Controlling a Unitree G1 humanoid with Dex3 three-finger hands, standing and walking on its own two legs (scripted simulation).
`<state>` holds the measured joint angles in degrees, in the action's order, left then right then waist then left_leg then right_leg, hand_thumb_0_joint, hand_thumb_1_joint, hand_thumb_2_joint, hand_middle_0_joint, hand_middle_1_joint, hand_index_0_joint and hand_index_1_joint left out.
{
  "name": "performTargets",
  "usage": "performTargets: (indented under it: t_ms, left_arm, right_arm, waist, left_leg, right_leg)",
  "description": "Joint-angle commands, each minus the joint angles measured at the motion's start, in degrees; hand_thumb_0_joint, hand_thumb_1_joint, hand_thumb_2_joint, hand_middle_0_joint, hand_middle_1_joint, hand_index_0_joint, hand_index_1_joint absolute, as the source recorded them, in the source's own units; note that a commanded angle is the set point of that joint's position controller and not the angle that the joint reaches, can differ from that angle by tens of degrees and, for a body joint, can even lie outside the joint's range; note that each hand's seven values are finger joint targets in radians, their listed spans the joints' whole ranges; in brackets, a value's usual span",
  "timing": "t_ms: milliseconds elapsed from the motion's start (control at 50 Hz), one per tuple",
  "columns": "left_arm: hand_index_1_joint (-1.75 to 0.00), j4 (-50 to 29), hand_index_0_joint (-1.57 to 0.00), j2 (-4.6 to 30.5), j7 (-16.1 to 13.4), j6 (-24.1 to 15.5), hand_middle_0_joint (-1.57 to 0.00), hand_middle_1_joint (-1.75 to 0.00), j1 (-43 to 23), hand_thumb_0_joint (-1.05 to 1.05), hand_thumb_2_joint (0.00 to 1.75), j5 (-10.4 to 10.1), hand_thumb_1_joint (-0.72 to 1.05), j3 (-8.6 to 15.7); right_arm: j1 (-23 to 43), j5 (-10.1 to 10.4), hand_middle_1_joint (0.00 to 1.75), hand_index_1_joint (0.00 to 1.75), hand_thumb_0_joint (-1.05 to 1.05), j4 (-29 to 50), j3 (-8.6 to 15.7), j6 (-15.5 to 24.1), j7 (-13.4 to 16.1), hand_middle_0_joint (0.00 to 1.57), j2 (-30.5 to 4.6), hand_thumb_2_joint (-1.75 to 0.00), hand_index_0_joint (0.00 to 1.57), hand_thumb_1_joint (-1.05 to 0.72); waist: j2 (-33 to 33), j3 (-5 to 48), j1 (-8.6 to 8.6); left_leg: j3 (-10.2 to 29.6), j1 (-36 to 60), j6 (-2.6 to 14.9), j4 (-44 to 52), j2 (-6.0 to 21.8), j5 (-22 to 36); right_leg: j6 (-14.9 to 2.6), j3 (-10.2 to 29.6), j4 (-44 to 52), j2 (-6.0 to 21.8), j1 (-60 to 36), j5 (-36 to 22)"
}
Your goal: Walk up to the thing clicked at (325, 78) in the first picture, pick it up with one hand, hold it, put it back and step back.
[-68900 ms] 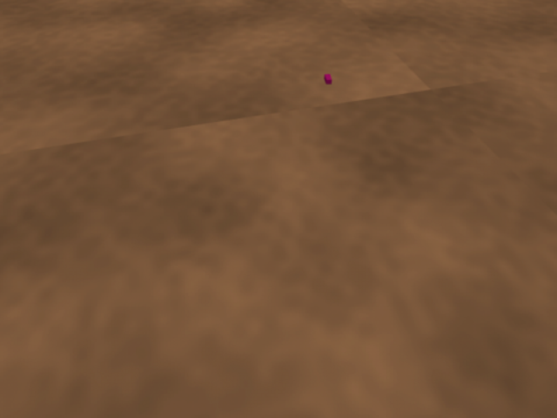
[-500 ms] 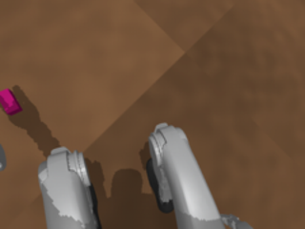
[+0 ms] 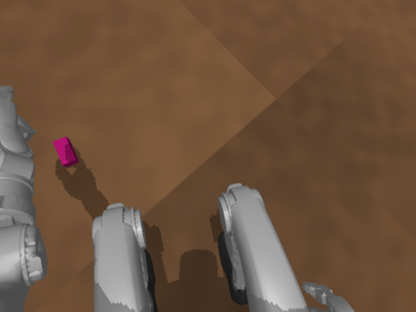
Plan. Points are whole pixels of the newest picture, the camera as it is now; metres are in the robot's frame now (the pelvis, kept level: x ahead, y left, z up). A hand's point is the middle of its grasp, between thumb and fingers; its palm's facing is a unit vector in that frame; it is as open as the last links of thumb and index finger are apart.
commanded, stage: go down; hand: left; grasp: from above
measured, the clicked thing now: (66, 152) +0.52 +0.33 -0.39
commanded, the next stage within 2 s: home in 1.46 s
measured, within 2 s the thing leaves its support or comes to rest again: neither
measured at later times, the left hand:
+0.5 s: hand out of the picture +0.30 +0.23 +0.11, palm faces +0.16 -0.96 -0.23, open 7.4 cm
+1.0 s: hand out of the picture +0.21 +0.21 +0.26, palm faces +0.20 -0.96 -0.21, open 7.4 cm
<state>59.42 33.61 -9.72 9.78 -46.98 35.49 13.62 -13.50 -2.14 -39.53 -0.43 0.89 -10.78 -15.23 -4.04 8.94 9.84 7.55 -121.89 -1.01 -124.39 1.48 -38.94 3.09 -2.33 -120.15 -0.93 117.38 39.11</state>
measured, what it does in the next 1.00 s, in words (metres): rises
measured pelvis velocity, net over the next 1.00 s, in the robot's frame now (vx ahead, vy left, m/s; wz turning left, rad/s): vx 0.08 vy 0.00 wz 0.14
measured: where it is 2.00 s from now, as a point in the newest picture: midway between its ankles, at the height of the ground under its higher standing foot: (192, 290)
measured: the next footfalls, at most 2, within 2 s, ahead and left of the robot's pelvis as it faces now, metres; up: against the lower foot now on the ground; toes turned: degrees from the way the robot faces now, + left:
none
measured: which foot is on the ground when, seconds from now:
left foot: down 0.00-1.00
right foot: down 0.00-1.00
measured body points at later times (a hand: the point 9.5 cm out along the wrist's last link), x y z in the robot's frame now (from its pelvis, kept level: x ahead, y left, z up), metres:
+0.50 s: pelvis +0.04 +0.00 +0.21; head +0.15 +0.04 +0.64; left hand +0.29 +0.28 +0.13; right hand +0.25 -0.23 +0.13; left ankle +0.07 +0.13 -0.37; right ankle +0.09 -0.14 -0.37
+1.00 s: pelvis +0.08 +0.00 +0.31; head +0.10 +0.01 +0.76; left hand +0.20 +0.26 +0.28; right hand +0.27 -0.21 +0.24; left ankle +0.07 +0.13 -0.37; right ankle +0.09 -0.14 -0.37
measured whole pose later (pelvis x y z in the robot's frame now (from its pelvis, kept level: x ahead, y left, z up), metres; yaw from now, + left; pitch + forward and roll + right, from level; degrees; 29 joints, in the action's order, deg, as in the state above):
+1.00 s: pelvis +0.08 +0.00 +0.31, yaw +8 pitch +11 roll -3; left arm -7.5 12.7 -2.3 26.0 29.5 -4.0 1.9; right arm -16.9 1.4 -29.1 -2.1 10.1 10.1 -12.3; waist -3.6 10.8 2.5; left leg 4.1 -42.1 -0.9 -58.4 2.1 -27.7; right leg 1.7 -3.1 -53.9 0.8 37.8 27.4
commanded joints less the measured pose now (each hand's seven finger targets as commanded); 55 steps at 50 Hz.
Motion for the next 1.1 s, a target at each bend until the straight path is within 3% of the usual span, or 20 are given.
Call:
performTargets:
  t_ms: [0,40,80,100,140,200,260,340,360,400,440,520,540,560,580,620,700,800,980,1080]
  left_arm:
    - [-0.30,-26.70,-0.20,11.21,3.66,3.13,-0.20,-0.30,-6.12,0.00,0.90,-10.02,0.90,-0.18]
    - [-0.30,-31.51,-0.20,9.69,4.88,4.85,-0.20,-0.30,-1.07,0.00,0.90,-13.50,0.90,-0.09]
    - [-0.30,-34.22,-0.20,3.58,5.87,5.77,-0.20,-0.30,2.23,0.00,0.90,-17.83,0.90,-3.20]
    - [-0.30,-36.23,-0.20,5.46,5.98,6.02,-0.20,-0.30,3.35,0.00,0.90,-19.09,0.90,-1.96]
    - [-0.30,-38.19,-0.20,2.36,6.30,6.24,-0.20,-0.30,6.64,0.00,0.90,-22.76,0.90,-3.05]
    - [-0.30,-38.98,-0.20,-0.04,6.32,6.62,-0.20,-0.30,12.67,0.00,0.90,-27.58,0.90,-3.09]
    - [-0.30,-42.27,-0.20,-1.96,6.10,7.04,-0.20,-0.30,17.53,0.00,0.90,-31.19,0.90,-2.60]
    - [-0.30,-45.95,-0.20,-4.91,6.10,8.27,-0.20,-0.30,24.53,0.00,0.90,-35.07,0.90,-2.40]
    - [-0.30,-48.63,-0.20,-4.35,6.19,8.51,-0.20,-0.30,25.84,0.00,0.90,-35.79,0.90,-1.83]
    - [-0.30,-49.15,-0.20,-7.15,6.57,9.19,-0.20,-0.30,30.87,0.00,0.90,-37.00,0.90,-3.26]
    - [-0.30,-51.31,-0.20,-7.48,6.74,9.69,-0.20,-0.30,36.33,0.00,0.90,-38.19,0.90,-2.55]
    - [-0.30,-55.31,-0.20,-9.74,6.93,10.66,-0.20,-0.30,45.16,0.00,0.90,-38.72,0.90,-4.04]
    - [-0.30,-58.76,-0.20,-8.80,6.57,10.57,-0.20,-0.30,45.25,0.00,0.90,-38.69,0.90,-3.30]
    - [-0.30,-56.75,-0.20,-11.38,6.61,11.17,-0.20,-0.30,50.36,0.00,0.90,-38.68,0.90,-5.23]
    - [-0.30,-58.89,-0.20,-11.97,6.55,11.28,-0.20,-0.30,51.75,0.00,0.90,-38.85,0.90,-5.65]
    - [-0.30,-63.30,-0.20,-11.19,6.07,11.45,-0.20,-0.30,54.33,0.00,0.90,-39.19,0.90,-4.81]
    - [-0.30,-68.32,-0.20,-13.67,5.71,12.14,-0.20,-0.30,62.71,0.00,0.90,-39.25,0.90,-6.72]
    - [-0.30,-75.02,-0.20,-14.76,5.84,12.79,-0.20,-0.30,70.51,0.00,0.90,-39.22,0.90,-7.80]
    - [-0.30,-77.74,-0.20,-15.74,7.68,13.84,-0.20,-0.30,74.86,0.00,0.90,-38.83,0.90,-8.89]
    - [-0.30,-77.67,-0.20,-14.83,8.26,13.44,-0.20,-0.30,73.27,0.00,0.90,-38.43,0.90,-8.03]
  right_arm:
    - [-7.54,2.34,0.30,0.30,0.00,6.76,4.88,-0.36,3.61,0.20,-12.14,-0.90,0.20,-0.90]
    - [-6.32,2.78,0.30,0.30,0.00,7.37,4.77,-0.55,5.23,0.20,-11.19,-0.90,0.20,-0.90]
    - [-4.53,2.86,0.30,0.30,0.00,7.72,4.37,0.00,7.09,0.20,-10.07,-0.90,0.20,-0.90]
    - [-4.16,2.90,0.30,0.30,0.00,7.36,4.40,0.43,7.96,0.20,-10.04,-0.90,0.20,-0.90]
    - [-2.44,2.86,0.30,0.30,0.00,8.37,3.84,1.49,9.53,0.20,-9.18,-0.90,0.20,-0.90]
    - [0.07,3.16,0.30,0.30,0.00,8.89,3.43,3.15,11.51,0.20,-8.42,-0.90,0.20,-0.90]
    - [1.95,3.52,0.30,0.30,0.00,10.04,3.12,4.63,12.99,0.20,-7.98,-0.90,0.20,-0.90]
    - [2.84,3.97,0.30,0.30,0.00,10.78,2.72,5.97,14.41,0.20,-7.45,-0.90,0.20,-0.90]
    - [2.77,4.01,0.30,0.30,0.00,11.02,2.58,6.32,14.79,0.20,-7.12,-0.90,0.20,-0.90]
    - [2.89,4.01,0.30,0.30,0.00,11.28,2.32,6.93,15.45,0.20,-6.59,-0.90,0.20,-0.90]
    - [2.76,4.06,0.30,0.30,0.00,11.60,1.93,7.45,16.02,0.20,-6.30,-0.90,0.20,-0.90]
    - [2.31,4.04,0.30,0.30,0.00,12.85,1.53,8.13,17.17,0.20,-5.91,-0.90,0.20,-0.90]
    - [1.99,4.03,0.30,0.30,0.00,12.94,1.49,8.33,17.47,0.20,-5.58,-0.90,0.20,-0.90]
    - [2.39,4.18,0.30,0.30,0.00,14.03,1.13,8.51,17.75,0.20,-5.16,-0.90,0.20,-0.90]
    - [2.18,4.13,0.30,0.30,0.00,14.63,1.08,8.81,18.08,0.20,-4.97,-0.90,0.20,-0.90]
    - [1.53,4.12,0.30,0.30,0.00,15.58,1.00,9.18,18.72,0.20,-4.93,-0.90,0.20,-0.90]
    - [0.09,4.04,0.30,0.30,0.00,16.88,0.91,10.11,20.05,0.20,-3.93,-0.90,0.20,-0.90]
    - [-0.10,3.62,0.30,0.30,0.00,18.25,1.04,11.31,21.15,0.20,-3.70,-0.90,0.20,-0.90]
    - [0.41,2.89,0.30,0.30,0.00,19.15,1.30,13.60,21.98,0.20,-3.94,-0.90,0.20,-0.90]
    - [0.75,2.69,0.30,0.30,0.00,19.23,1.54,14.47,21.89,0.20,-4.35,-0.90,0.20,-0.90]
  waist:
    - [-8.52,42.85,-1.96]
    - [-6.30,41.06,-2.66]
    - [-6.40,35.11,-1.30]
    - [-6.72,34.72,-2.46]
    - [-6.11,31.25,-1.95]
    - [-5.19,27.30,-2.64]
    - [-5.69,25.79,-3.80]
    - [-4.58,24.91,-4.05]
    - [-4.95,25.27,-4.73]
    - [-3.96,24.25,-3.97]
    - [-3.28,23.22,-4.91]
    - [-2.67,20.07,-4.75]
    - [-3.01,19.98,-5.40]
    - [-2.62,18.04,-5.41]
    - [-2.25,17.73,-5.17]
    - [-1.42,17.51,-5.84]
    - [-0.29,14.67,-5.56]
    - [-1.10,10.65,-6.39]
    - [2.01,3.22,-6.58]
    - [2.47,3.26,-6.72]
  left_leg:
    - [-2.44,37.59,2.29,25.16,-0.12,9.39]
    - [-2.65,39.81,2.44,27.45,0.12,8.99]
    - [-1.87,42.19,2.10,31.13,0.45,7.04]
    - [-2.00,44.77,1.98,32.37,0.67,7.31]
    - [-2.02,46.02,2.03,35.54,0.53,5.67]
    - [-2.15,49.97,1.94,40.00,0.48,5.54]
    - [-1.92,55.15,1.69,44.52,0.48,5.63]
    - [-2.07,61.48,1.43,49.57,0.35,10.12]
    - [-2.63,63.15,1.45,50.45,0.24,11.42]
    - [-3.47,65.50,1.57,52.18,0.11,14.45]
    - [-3.59,67.99,1.56,54.75,-0.10,16.66]
    - [-3.33,73.57,1.31,59.75,-0.02,20.34]
    - [-3.81,74.65,1.35,60.52,-0.21,20.92]
    - [-3.81,75.53,1.36,61.87,-0.32,21.57]
    - [-3.91,76.28,1.50,62.74,-0.42,21.98]
    - [-4.20,78.74,1.55,64.96,-0.68,23.12]
    - [-4.37,82.47,1.66,68.55,-0.83,25.28]
    - [-3.64,86.94,1.20,73.44,-0.43,26.94]
    - [-5.00,86.39,1.76,75.95,-1.06,22.17]
    - [-5.43,86.71,1.86,75.88,-1.42,21.26]
  right_leg:
    - [-4.64,-3.80,21.33,-1.40,-29.76,-12.26]
    - [-4.52,-3.00,24.79,-1.37,-33.05,-11.83]
    - [-4.65,-2.65,27.83,-1.08,-32.55,-10.04]
    - [-4.73,-2.30,29.18,-1.11,-33.47,-9.90]
    - [-4.78,-1.75,32.56,-0.82,-35.80,-8.33]
    - [-4.89,-1.02,36.94,-0.59,-39.03,-7.68]
    - [-4.90,-0.55,41.01,-0.37,-43.30,-7.79]
    - [-4.70,-0.32,46.18,-0.12,-50.33,-11.73]
    - [-4.69,-0.23,47.71,-0.21,-52.77,-12.87]
    - [-4.49,-0.01,50.66,-0.32,-56.36,-15.73]
    - [-4.36,-0.06,53.01,-0.21,-60.74,-17.75]
    - [-4.10,-0.63,57.40,-0.16,-65.51,-20.76]
    - [-4.12,-0.54,58.67,-0.21,-66.96,-21.20]
    - [-4.10,-0.62,59.94,-0.21,-67.86,-21.75]
    - [-3.99,-0.69,61.37,-0.34,-69.39,-22.25]
    - [-3.77,-1.00,63.71,-0.28,-73.16,-23.48]
    - [-3.49,-1.13,68.07,-0.35,-77.77,-25.76]
    - [-3.43,-2.19,70.89,-0.81,-80.07,-26.28]
    - [-2.95,-2.54,75.15,-0.34,-81.42,-21.90]
    - [-2.68,-2.18,75.61,-0.05,-81.91,-21.22]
